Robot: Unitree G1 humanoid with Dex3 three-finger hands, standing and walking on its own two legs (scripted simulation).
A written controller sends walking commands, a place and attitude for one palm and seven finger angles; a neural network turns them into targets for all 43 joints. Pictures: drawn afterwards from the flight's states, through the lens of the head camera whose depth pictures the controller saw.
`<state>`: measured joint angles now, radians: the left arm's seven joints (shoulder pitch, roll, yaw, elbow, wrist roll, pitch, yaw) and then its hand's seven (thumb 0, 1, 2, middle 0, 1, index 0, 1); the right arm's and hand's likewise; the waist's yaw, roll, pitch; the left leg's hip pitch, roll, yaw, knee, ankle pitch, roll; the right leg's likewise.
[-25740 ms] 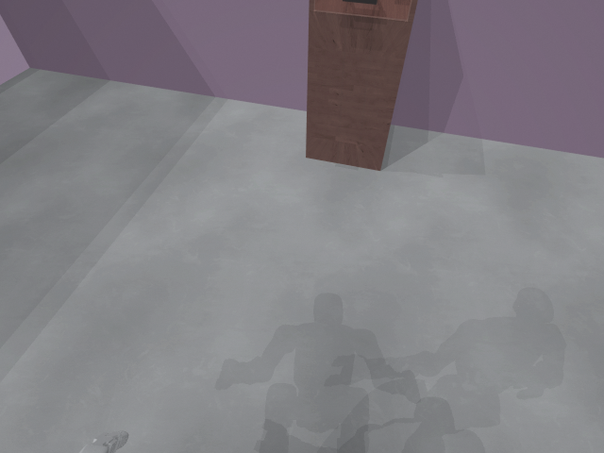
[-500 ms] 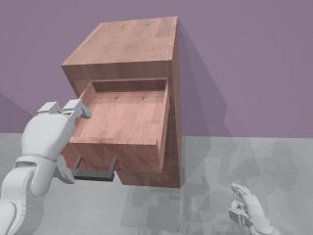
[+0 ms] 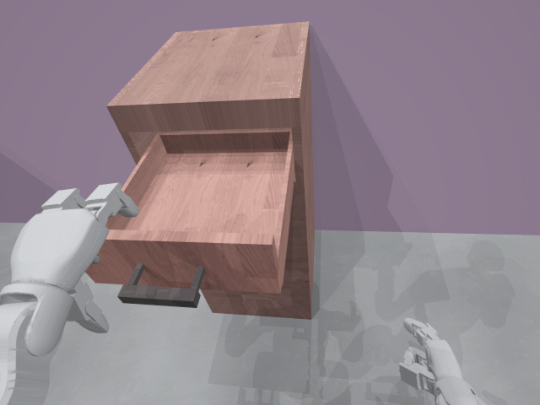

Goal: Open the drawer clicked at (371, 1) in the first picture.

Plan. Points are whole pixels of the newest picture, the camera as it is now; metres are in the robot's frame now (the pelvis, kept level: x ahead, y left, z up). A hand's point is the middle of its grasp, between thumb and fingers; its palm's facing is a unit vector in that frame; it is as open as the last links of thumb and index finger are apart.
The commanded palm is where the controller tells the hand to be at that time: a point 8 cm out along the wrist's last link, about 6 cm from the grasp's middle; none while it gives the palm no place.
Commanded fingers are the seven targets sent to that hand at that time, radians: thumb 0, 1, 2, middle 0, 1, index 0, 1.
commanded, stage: draw the hand back to the body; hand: left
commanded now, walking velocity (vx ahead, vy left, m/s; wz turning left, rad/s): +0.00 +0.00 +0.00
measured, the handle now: (164, 283) +0.27 +0.24 +0.03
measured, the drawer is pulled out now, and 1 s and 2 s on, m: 0.30 0.30 0.30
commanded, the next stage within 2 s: step back with the hand held close in 1.22 s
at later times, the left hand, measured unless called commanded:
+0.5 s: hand (92, 241) +0.21 +0.23 +0.22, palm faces +0.45 -0.82 -0.35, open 13.0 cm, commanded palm +0.16 +0.27 +0.22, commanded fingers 0.00 0.03 0.52 -0.26 -0.86 -0.26 -0.86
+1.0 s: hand (66, 240) +0.21 +0.26 +0.22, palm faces +0.48 -0.78 -0.40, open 8.8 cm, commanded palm +0.16 +0.30 +0.22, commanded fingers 0.00 0.90 0.90 -0.20 -0.30 -0.20 -0.30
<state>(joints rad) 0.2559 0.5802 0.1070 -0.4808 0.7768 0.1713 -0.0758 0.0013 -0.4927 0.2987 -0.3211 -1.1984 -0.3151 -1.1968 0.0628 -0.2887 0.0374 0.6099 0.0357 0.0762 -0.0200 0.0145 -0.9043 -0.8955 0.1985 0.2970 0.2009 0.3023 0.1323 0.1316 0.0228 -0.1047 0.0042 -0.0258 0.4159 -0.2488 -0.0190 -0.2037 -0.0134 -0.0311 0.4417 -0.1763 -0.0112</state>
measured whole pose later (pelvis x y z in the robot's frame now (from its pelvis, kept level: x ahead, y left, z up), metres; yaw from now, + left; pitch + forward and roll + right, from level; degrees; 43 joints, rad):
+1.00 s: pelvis +0.03 +0.02 +0.00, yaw +0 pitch -5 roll -1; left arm 0.42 0.35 0.38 -0.56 -0.04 -0.15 0.10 0.01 0.55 0.75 -0.24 -0.51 -0.23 -0.51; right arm 0.16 -0.21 0.02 0.64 -0.02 -0.13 -0.08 0.01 -0.90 -0.90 0.20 0.30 0.20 0.30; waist 0.09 0.06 0.04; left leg -0.03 0.01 -0.03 0.39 -0.28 0.00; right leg -0.09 -0.01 -0.03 0.35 -0.17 0.01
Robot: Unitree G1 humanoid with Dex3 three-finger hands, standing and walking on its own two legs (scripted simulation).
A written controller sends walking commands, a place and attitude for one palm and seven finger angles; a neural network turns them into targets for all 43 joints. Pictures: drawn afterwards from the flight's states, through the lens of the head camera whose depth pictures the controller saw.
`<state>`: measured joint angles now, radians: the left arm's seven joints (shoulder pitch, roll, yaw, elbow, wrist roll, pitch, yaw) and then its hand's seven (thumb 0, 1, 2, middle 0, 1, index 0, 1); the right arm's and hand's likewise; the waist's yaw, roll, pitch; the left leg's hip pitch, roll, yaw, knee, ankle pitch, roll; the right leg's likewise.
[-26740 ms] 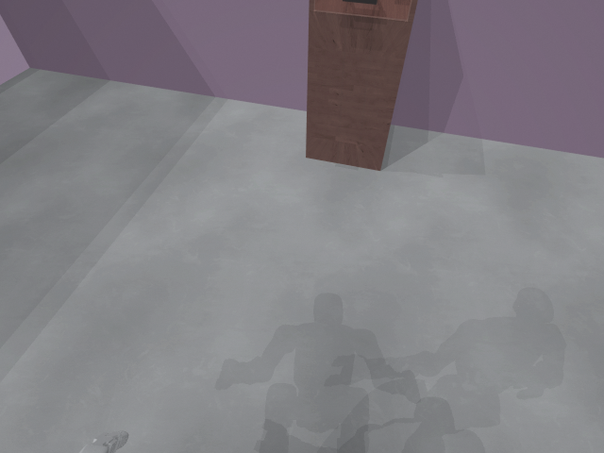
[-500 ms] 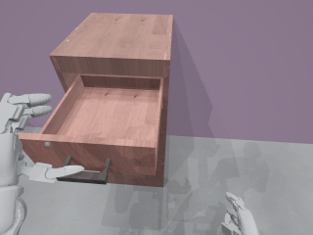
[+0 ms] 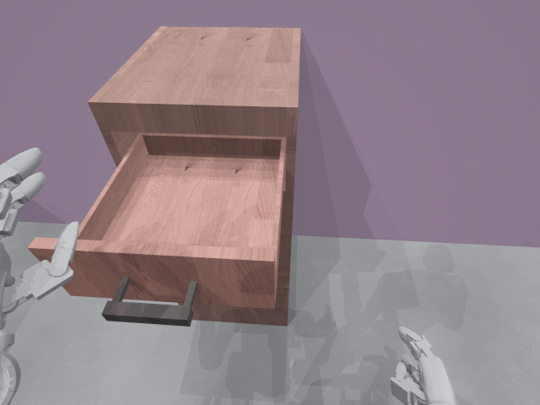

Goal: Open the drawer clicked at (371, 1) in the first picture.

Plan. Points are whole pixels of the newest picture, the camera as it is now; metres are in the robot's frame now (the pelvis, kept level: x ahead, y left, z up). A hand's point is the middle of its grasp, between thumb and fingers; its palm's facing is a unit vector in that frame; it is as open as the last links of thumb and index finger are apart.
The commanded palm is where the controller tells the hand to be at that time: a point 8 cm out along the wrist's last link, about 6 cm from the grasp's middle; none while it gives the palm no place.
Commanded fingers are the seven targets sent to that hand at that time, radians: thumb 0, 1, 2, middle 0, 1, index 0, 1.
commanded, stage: draw the hand back to the body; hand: left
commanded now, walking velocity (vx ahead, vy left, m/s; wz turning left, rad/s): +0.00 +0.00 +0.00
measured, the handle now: (153, 299) +0.24 +0.22 +0.03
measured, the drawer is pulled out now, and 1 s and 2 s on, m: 0.30 0.30 0.30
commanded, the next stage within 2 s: step back with the hand held close in 0.22 s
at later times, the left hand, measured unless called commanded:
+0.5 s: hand (55, 273) +0.17 +0.24 +0.21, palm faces +0.43 -0.77 -0.47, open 7.5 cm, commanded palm +0.09 +0.28 +0.22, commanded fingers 0.00 0.90 0.90 -0.20 -0.30 -0.20 -0.30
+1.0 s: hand (7, 345) +0.10 +0.25 +0.20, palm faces +0.45 -0.76 -0.47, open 7.4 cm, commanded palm +0.04 +0.29 +0.22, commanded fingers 0.00 0.90 0.90 -0.20 -0.30 -0.20 -0.30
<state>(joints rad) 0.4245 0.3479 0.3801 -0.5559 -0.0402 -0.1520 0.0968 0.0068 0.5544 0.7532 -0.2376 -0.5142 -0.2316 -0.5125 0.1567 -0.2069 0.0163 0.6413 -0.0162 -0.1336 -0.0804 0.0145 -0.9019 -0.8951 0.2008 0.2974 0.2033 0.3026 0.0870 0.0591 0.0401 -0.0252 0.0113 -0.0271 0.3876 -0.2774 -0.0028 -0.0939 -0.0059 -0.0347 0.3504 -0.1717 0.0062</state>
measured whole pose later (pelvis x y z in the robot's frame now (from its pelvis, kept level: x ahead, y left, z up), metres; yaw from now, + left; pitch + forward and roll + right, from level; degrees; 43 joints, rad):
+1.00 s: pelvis -0.09 +0.01 -0.02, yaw +1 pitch +1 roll -1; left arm 0.52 0.42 0.46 -0.70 -0.02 -0.25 0.14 0.01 0.89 0.90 -0.22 -0.30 -0.21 -0.30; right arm 0.17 -0.22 0.00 0.56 0.00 -0.08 -0.09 0.01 -0.90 -0.89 0.20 0.30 0.21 0.30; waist 0.02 -0.01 0.04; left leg -0.41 -0.02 -0.04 0.66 -0.31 0.01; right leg -0.43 -0.04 -0.05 0.52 -0.11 0.01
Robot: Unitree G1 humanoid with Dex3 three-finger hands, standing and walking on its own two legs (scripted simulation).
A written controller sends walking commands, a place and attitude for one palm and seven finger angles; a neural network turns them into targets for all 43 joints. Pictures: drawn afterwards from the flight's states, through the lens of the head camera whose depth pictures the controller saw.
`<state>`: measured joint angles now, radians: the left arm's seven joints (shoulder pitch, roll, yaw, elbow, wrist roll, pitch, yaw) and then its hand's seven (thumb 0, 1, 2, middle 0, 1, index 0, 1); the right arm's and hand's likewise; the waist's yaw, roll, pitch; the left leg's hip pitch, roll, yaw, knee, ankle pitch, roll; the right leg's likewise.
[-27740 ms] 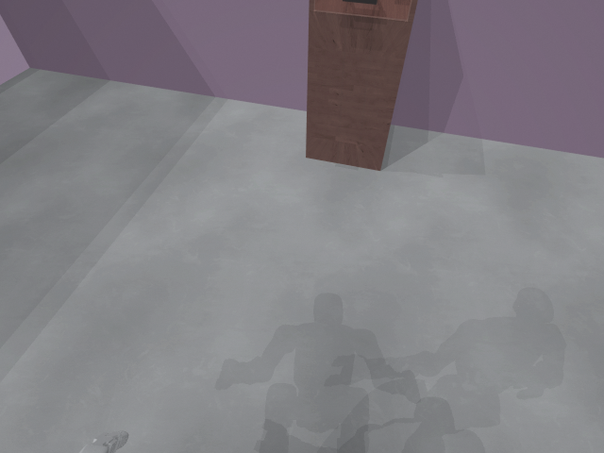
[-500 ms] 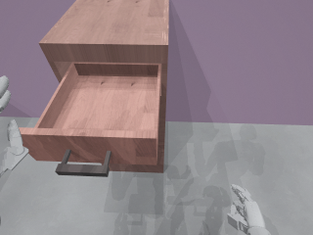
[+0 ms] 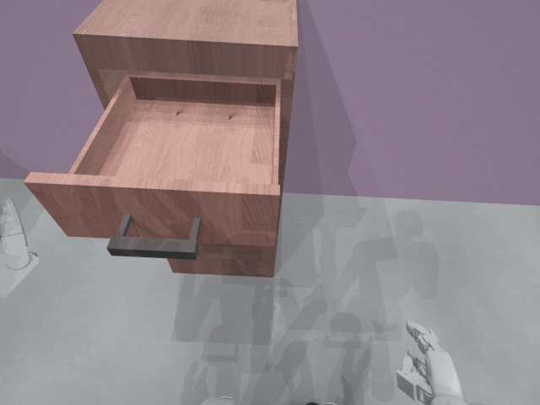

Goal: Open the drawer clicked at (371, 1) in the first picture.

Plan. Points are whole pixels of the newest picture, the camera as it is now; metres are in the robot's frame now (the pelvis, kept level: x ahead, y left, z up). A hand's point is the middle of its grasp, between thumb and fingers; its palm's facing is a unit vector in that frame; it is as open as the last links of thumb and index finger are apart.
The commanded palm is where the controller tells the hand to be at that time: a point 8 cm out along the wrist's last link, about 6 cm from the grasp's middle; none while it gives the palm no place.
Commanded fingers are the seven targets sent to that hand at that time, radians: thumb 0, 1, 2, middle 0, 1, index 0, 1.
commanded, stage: step back with the hand held close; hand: left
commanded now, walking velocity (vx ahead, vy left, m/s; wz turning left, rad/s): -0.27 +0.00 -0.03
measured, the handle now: (157, 235) +0.33 +0.20 +0.05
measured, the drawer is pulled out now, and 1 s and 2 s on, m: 0.30 0.30 0.30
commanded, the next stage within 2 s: stop stepping back and stand still in 0.64 s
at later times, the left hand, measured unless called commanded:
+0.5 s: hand out of the picture +0.13 +0.24 +0.22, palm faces +0.34 -0.78 -0.53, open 7.4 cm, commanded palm +0.07 +0.30 +0.24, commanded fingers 0.00 0.90 0.90 -0.20 -0.30 -0.20 -0.30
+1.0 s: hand out of the picture +0.02 +0.30 +0.24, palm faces +0.48 -0.79 -0.38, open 7.4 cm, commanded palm -0.04 +0.34 +0.24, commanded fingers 0.00 0.90 0.90 -0.20 -0.30 -0.20 -0.30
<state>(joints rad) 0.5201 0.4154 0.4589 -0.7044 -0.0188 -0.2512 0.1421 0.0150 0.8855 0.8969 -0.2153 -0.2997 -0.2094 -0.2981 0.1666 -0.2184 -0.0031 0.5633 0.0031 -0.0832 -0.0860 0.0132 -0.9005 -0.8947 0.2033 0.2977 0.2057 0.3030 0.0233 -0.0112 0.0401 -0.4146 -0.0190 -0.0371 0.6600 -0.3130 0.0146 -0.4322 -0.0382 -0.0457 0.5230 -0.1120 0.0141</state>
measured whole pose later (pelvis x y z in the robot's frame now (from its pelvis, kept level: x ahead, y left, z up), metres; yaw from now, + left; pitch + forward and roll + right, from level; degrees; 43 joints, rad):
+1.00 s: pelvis -0.16 +0.06 +0.00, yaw +2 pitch +3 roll -2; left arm 0.46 0.48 0.51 -0.75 -0.04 -0.23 0.13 0.01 0.88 0.90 -0.22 -0.30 -0.21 -0.30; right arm 0.26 -0.18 0.03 0.64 0.00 -0.13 -0.08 0.01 -0.90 -0.89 0.20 0.30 0.21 0.30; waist -0.01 -0.08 -0.08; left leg -0.41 -0.03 0.01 0.65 -0.33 0.04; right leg -0.26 -0.02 -0.04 0.65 -0.46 0.01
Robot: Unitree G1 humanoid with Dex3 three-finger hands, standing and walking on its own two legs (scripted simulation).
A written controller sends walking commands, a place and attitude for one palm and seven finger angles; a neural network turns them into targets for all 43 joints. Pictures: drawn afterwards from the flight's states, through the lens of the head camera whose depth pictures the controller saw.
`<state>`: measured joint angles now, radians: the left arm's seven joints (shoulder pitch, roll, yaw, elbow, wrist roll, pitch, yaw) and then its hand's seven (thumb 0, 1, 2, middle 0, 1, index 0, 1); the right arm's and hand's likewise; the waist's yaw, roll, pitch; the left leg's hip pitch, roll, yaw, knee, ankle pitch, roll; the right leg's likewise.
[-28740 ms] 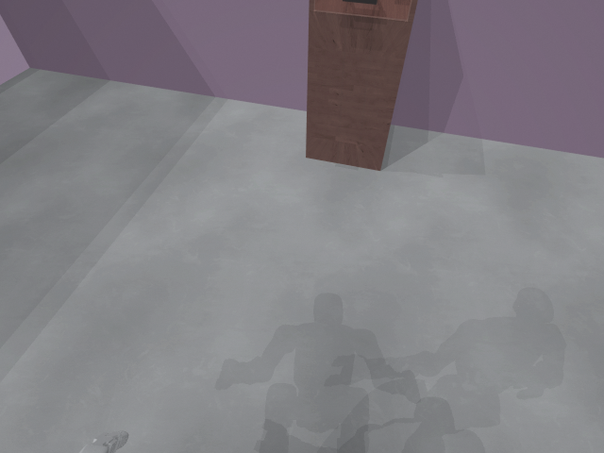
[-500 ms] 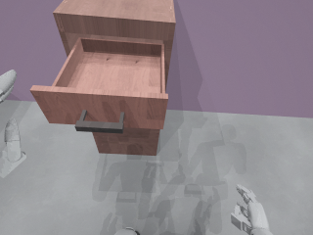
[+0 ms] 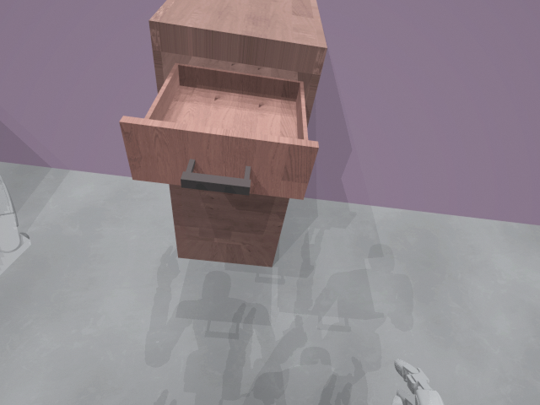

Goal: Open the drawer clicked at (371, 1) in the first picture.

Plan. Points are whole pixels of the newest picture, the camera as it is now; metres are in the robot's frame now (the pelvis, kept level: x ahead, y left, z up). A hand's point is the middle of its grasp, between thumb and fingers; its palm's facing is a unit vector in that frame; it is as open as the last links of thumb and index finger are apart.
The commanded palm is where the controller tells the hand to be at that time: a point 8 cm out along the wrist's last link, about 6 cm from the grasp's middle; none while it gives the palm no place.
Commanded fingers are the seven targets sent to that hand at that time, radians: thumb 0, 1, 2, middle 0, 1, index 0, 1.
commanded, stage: stop stepping back and stand still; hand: left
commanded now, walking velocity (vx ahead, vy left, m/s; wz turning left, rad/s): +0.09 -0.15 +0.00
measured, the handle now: (218, 175) +0.50 +0.13 +0.05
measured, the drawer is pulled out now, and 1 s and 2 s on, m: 0.30 0.30 0.30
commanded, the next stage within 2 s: let the arm hang, fingers relaxed in 1.70 s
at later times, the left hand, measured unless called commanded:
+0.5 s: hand out of the picture +0.11 +0.23 +0.24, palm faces +0.50 -0.76 -0.41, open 7.4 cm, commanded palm +0.06 +0.26 +0.24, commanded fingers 0.00 0.90 0.90 -0.20 -0.30 -0.20 -0.30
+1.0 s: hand out of the picture +0.11 +0.25 +0.22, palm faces +0.37 -0.77 -0.52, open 7.4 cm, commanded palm +0.04 +0.30 +0.24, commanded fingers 0.00 0.90 0.90 -0.20 -0.30 -0.20 -0.30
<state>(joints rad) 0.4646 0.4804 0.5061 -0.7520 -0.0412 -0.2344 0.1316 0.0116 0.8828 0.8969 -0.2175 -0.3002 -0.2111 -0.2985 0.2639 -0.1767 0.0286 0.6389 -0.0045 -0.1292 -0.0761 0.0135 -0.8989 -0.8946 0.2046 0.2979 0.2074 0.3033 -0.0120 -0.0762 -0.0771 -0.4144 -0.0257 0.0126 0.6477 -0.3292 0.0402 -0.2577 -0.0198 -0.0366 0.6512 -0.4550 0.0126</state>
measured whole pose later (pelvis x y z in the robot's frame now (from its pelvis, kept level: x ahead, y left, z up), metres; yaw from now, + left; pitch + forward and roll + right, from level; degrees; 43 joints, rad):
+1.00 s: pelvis -0.09 +0.02 +0.02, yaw +0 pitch +1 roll +0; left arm 0.61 0.43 0.47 -0.68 -0.05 -0.22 0.13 0.01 0.89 0.90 -0.22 -0.30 -0.21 -0.30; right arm 0.22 -0.17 0.01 0.60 0.01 -0.11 -0.05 0.01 -0.90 -0.89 0.20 0.30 0.21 0.30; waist -0.02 0.01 0.03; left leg -0.29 0.08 0.06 0.52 -0.24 -0.03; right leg -0.21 -0.04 -0.10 0.50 -0.30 0.00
